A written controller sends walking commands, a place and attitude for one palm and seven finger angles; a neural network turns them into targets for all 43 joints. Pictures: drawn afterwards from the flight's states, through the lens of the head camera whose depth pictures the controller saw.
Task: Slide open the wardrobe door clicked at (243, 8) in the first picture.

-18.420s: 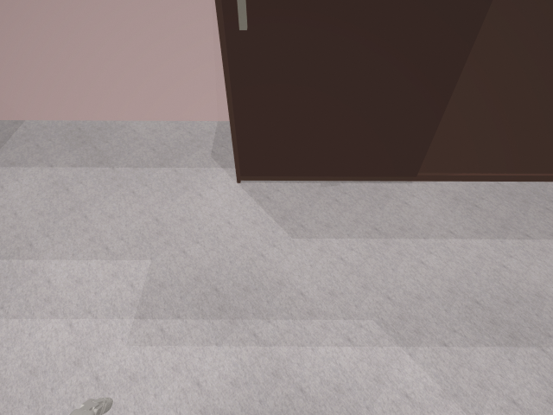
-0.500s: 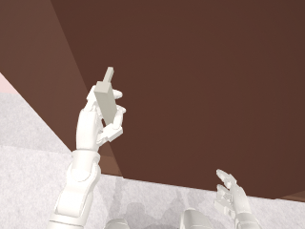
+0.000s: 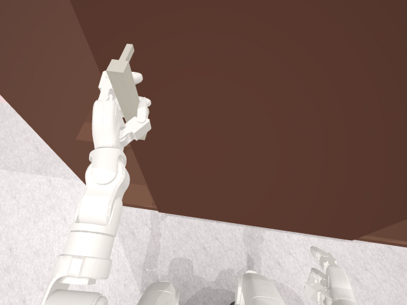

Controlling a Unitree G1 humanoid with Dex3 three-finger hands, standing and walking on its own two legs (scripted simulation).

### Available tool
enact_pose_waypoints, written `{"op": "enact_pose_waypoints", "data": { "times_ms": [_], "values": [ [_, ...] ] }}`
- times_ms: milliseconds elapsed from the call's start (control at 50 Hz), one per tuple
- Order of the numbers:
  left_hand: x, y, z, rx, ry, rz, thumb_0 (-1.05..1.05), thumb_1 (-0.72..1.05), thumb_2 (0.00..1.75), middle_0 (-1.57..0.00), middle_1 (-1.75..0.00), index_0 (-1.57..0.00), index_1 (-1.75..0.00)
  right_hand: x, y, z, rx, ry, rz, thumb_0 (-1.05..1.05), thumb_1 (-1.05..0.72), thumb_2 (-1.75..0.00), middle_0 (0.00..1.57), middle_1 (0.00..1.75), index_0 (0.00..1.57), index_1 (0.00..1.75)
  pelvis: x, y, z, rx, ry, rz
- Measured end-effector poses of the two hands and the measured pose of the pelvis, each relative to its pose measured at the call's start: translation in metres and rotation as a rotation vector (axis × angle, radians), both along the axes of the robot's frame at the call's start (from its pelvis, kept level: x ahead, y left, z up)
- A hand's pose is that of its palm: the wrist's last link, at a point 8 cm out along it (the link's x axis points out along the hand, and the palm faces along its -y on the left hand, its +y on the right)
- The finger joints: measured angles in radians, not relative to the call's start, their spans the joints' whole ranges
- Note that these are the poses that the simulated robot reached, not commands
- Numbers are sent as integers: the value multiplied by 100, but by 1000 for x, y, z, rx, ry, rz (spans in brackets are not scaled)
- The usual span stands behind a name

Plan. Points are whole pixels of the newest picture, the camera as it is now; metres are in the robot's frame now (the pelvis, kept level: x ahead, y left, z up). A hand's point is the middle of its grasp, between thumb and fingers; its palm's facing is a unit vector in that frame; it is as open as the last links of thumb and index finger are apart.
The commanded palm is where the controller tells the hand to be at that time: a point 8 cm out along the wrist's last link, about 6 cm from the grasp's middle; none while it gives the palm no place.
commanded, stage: step sideways, sliding the door along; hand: left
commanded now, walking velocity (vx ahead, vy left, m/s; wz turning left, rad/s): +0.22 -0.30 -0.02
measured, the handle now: (134, 96) +0.43 +0.20 +0.12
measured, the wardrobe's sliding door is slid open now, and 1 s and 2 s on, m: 0.25 0.45 0.65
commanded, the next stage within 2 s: none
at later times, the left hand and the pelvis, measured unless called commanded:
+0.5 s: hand (193, 122) +0.39 +0.08 +0.12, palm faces +0.37 -0.93 -0.04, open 6.7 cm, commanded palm +0.35 +0.06 +0.13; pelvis +0.00 -0.14 -0.01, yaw +2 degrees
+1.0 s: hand (258, 130) +0.39 -0.03 +0.12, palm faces +0.43 -0.90 -0.04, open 6.9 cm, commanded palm +0.35 -0.06 +0.13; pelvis +0.04 -0.26 +0.00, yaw +3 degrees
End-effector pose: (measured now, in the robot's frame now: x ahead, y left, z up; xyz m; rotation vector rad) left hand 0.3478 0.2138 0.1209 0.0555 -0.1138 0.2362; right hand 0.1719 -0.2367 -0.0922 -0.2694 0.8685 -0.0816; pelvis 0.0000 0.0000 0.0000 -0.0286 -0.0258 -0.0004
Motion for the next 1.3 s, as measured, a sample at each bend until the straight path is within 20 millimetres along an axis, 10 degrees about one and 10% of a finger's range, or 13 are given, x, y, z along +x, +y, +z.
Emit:
{"op": "enact_pose_waypoints", "data": {
  "times_ms": [160,360,600,800,920,1140,1300],
  "values": [
    [-1,-26,3,-12,39,28,2,75,82,-29,-140,-17,-137,2,-19,7,58,4,48,1,-91,-90,20,30,20,30,-6,-48,10,-54,8,-22],
    [-1,-64,4,45,52,185,0,68,84,-38,-135,-16,-136,20,-87,-31,116,-10,50,1,-91,-90,20,30,20,30,-5,-119,-8,-3,13,37],
    [-1,-109,2,-11,12,148,3,71,83,-37,-138,-16,-137,19,-145,-5,38,36,66,2,-91,-90,20,30,20,30,8,-165,4,-26,-4,31],
    [-1,-156,1,44,1,262,0,67,84,-44,-135,-12,-137,65,-196,-21,139,-74,120,1,-91,-90,20,30,20,30,32,-246,-13,-19,-21,49],
    [-1,-186,2,46,10,272,0,67,83,-42,-132,-12,-139,81,-233,-16,68,-79,60,1,-91,-90,20,30,20,30,35,-256,-1,27,38,66],
    [-2,-240,2,-10,-8,183,3,72,80,-38,-138,-13,-136,77,-255,18,64,-57,147,2,-91,-90,20,30,20,30,47,-297,15,-51,-4,34],
    [-1,-283,1,34,-13,233,1,69,82,-41,-136,-12,-135,102,-288,8,163,-138,174,1,-91,-90,20,30,20,30,67,-359,1,-19,-28,13]
  ]
}}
